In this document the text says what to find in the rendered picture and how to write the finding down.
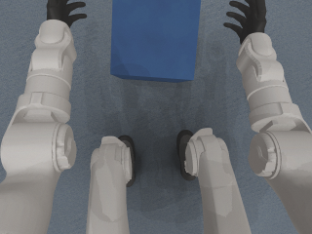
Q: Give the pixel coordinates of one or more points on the left robot upper arm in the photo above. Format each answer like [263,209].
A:
[34,155]

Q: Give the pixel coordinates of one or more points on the robot left forearm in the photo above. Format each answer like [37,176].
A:
[49,78]

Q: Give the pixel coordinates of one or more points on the robot right forearm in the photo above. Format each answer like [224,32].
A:
[266,88]

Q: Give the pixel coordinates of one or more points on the left robot hand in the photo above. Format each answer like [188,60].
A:
[60,10]

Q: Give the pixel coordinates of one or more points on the right robot hand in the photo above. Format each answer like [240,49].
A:
[254,21]

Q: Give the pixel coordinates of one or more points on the right robot shin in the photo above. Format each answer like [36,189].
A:
[204,132]

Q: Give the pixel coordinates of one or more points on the right robot upper arm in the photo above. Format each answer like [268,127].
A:
[284,159]

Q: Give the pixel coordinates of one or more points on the robot shin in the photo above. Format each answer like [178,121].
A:
[204,132]
[105,140]

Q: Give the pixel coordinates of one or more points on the carton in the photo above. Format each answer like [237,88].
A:
[154,40]

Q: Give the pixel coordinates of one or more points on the left robot shin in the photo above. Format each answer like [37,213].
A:
[105,140]

